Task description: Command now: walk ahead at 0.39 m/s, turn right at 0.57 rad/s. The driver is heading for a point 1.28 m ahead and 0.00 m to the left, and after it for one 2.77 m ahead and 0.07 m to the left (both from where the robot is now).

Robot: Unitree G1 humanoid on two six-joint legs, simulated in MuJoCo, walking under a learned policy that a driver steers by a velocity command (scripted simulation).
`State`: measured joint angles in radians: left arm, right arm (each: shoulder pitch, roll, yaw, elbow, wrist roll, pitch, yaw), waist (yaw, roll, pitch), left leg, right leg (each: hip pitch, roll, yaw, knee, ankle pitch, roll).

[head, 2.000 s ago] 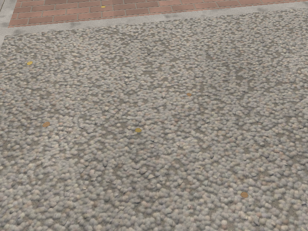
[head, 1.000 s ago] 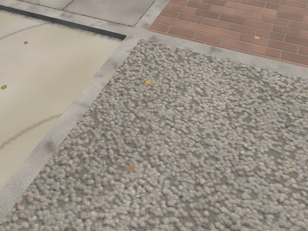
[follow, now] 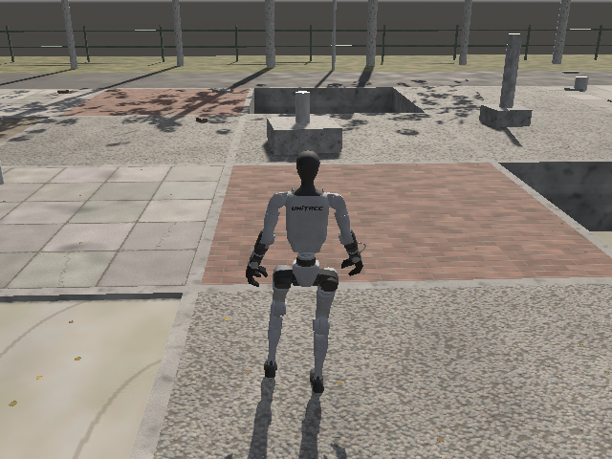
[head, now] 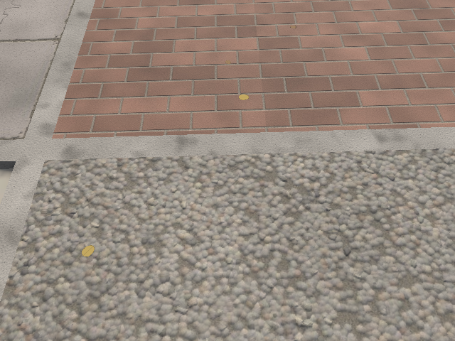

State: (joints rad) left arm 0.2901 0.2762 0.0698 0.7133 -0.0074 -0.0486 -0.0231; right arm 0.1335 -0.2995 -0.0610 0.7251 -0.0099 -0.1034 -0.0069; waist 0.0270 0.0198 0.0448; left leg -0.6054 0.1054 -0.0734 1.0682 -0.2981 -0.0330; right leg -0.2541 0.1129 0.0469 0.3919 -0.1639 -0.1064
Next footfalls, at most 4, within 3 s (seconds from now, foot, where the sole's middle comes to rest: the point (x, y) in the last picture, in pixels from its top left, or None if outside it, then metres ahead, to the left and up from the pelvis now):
0.24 left None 0.31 0.12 -0.78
0.58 right None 0.19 -0.10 -0.78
1.90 right None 0.41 -0.14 -0.78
2.80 left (253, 229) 0.81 -0.01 -0.78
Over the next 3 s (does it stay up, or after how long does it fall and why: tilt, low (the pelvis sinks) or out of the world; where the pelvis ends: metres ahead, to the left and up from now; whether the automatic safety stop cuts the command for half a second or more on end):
stays up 0.67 -0.06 -0.01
